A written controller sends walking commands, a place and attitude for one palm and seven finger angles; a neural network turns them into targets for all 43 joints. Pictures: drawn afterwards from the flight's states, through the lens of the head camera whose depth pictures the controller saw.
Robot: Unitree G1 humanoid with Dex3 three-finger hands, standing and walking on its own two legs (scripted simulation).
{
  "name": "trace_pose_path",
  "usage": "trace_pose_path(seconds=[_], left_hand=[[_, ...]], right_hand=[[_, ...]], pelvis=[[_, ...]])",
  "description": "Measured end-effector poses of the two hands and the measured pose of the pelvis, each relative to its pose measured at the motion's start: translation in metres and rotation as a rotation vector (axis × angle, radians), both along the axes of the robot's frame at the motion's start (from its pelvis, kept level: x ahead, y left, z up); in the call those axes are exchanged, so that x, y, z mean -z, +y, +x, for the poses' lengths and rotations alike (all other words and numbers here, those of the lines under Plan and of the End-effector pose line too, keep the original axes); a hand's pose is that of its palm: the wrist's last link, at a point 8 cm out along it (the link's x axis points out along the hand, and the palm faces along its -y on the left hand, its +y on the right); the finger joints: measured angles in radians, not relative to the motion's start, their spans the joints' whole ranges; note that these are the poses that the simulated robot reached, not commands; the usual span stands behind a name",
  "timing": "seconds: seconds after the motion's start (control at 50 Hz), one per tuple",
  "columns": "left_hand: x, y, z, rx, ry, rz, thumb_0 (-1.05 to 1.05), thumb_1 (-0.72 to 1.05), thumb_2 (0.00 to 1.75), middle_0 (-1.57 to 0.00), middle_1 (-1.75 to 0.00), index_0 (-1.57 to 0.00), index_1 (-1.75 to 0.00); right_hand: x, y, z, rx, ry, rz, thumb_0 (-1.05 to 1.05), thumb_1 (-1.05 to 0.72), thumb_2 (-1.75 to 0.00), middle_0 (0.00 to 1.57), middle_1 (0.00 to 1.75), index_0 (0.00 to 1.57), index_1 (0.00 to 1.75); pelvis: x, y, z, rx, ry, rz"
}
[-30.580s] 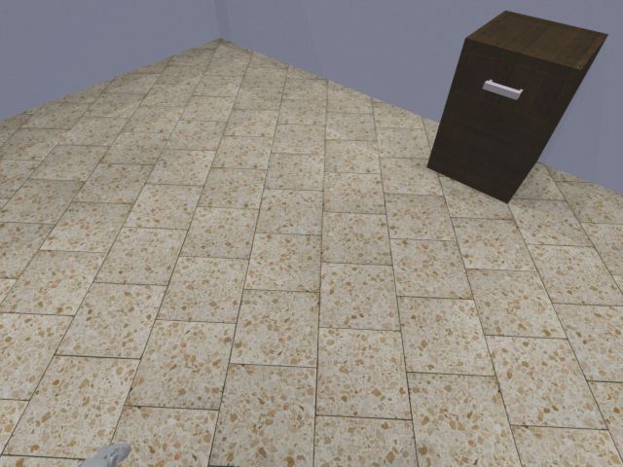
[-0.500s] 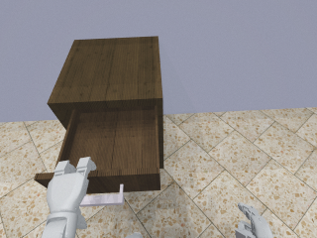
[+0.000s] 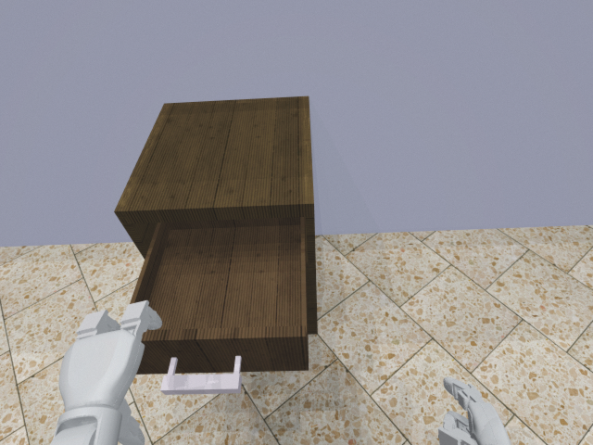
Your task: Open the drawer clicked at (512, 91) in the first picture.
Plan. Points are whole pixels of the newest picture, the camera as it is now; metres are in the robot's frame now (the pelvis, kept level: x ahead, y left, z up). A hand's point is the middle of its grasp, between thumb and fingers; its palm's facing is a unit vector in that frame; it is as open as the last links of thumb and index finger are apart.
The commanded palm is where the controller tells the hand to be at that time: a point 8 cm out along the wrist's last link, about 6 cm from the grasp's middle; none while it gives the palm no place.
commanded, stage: draw the hand back to the body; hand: left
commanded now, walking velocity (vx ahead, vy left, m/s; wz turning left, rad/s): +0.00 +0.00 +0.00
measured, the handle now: (204, 372) +0.28 +0.22 -0.21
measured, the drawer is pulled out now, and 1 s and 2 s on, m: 0.28 0.28 0.28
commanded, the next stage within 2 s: step back with the hand held close in 1.20 s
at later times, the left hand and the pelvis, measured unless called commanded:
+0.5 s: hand (119, 328) +0.22 +0.21 +0.13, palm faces +0.31 -0.88 -0.37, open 12.9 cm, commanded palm +0.16 +0.26 +0.15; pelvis +0.02 -0.01 +0.03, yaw +2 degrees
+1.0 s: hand (45, 301) +0.20 +0.23 +0.21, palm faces +0.43 -0.79 -0.43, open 8.6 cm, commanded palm +0.15 +0.28 +0.22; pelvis +0.03 -0.01 +0.04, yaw +2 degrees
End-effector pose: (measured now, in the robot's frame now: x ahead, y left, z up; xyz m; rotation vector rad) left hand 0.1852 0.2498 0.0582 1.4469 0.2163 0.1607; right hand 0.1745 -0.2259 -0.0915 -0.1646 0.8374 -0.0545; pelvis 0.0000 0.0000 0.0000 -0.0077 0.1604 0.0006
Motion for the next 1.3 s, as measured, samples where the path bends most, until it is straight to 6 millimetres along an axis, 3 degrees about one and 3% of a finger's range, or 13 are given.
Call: trace_pose_path(seconds=[0.12, 0.22, 0.28, 0.32, 0.38, 0.44, 0.58, 0.78, 0.96, 1.16, 1.3], left_hand=[[-0.025, -0.007, -0.004, 0.096, -0.043, 0.004, 0.0, -0.48, 0.3, -0.32, -1.2, -0.32, -1.2], [-0.044, 0.002, -0.01, 0.073, -0.073, 0.037, 0.0, -0.49, 0.3, -0.32, -1.2, -0.32, -1.2], [-0.045, 0.014, -0.013, -0.138, -0.149, -0.466, 0.0, -0.48, 0.3, -0.31, -1.19, -0.32, -1.19], [-0.044, 0.016, -0.015, -0.226, -0.196, -0.706, 0.0, -0.45, 0.31, -0.31, -1.18, -0.31, -1.18], [-0.051, 0.011, -0.014, -0.241, -0.256, -0.915, 0.0, -0.4, 0.33, -0.31, -1.14, -0.31, -1.14], [-0.067, 0.002, -0.01, -0.187, -0.307, -1.01, 0.0, -0.33, 0.37, -0.3, -1.1, -0.3, -1.09], [-0.108, 0.008, -0.007, -0.093, -0.389, -0.994, 0.0, -0.12, 0.46, -0.28, -0.96, -0.28, -0.96], [-0.132, 0.013, -0.021, -0.104, -0.424, -0.943, 0.0, 0.22, 0.6, -0.26, -0.74, -0.26, -0.74], [-0.168, 0.019, -0.027, -0.038, -0.549, -0.872, 0.01, 0.53, 0.74, -0.24, -0.54, -0.24, -0.53], [-0.146, 0.019, -0.029, -0.091, -0.486, -0.933, 0.01, 0.81, 0.86, -0.21, -0.35, -0.21, -0.35], [-0.154, 0.019, -0.032, -0.06, -0.506, -0.916, 0.02, 0.88, 0.89, -0.21, -0.31, -0.21, -0.31]], right_hand=[[-0.012, 0.001, 0.01, -0.016, -0.044, -0.007, 0.01, -0.91, -0.9, 0.2, 0.3, 0.2, 0.3], [-0.015, 0.004, 0.018, -0.019, -0.061, 0.018, 0.01, -0.91, -0.9, 0.2, 0.3, 0.2, 0.3], [-0.021, 0.009, 0.018, 0.003, -0.103, 0.035, 0.01, -0.91, -0.9, 0.2, 0.3, 0.2, 0.3], [-0.027, 0.012, 0.016, 0.009, -0.13, 0.029, 0.01, -0.91, -0.9, 0.2, 0.3, 0.2, 0.3], [-0.035, 0.015, 0.015, 0.006, -0.162, 0.008, 0.01, -0.91, -0.9, 0.2, 0.3, 0.2, 0.3], [-0.042, 0.016, 0.017, -0.003, -0.188, -0.007, 0.01, -0.91, -0.9, 0.2, 0.3, 0.2, 0.3], [-0.05, 0.01, 0.028, 0.003, -0.204, -0.013, 0.01, -0.91, -0.9, 0.2, 0.3, 0.2, 0.3], [-0.053, 0.007, 0.046, -0.016, -0.205, -0.016, 0.01, -0.91, -0.9, 0.2, 0.3, 0.2, 0.3], [-0.06, 0.013, 0.055, -0.029, -0.238, 0.004, 0.01, -0.91, -0.9, 0.2, 0.3, 0.2, 0.3], [-0.059, 0.011, 0.044, -0.024, -0.208, -0.005, 0.01, -0.91, -0.9, 0.2, 0.3, 0.2, 0.3], [-0.058, 0.006, 0.036, -0.016, -0.195, -0.028, 0.01, -0.91, -0.9, 0.2, 0.3, 0.2, 0.3]], pelvis=[[-0.005, -0.001, 0.001, 0.0, -0.026, -0.001], [-0.008, -0.001, 0.002, 0.001, -0.037, 0.0], [-0.014, 0.0, 0.004, -0.009, -0.093, 0.001], [-0.018, -0.001, 0.008, -0.015, -0.119, 0.006], [-0.023, -0.003, 0.015, -0.026, -0.148, 0.012], [-0.027, -0.004, 0.021, -0.035, -0.167, 0.013], [-0.034, -0.007, 0.027, -0.034, -0.175, 0.012], [-0.04, -0.007, 0.032, -0.036, -0.176, 0.012], [-0.041, -0.009, 0.031, -0.037, -0.194, 0.011], [-0.043, -0.01, 0.024, -0.031, -0.197, 0.009], [-0.044, -0.009, 0.023, -0.032, -0.201, 0.007]])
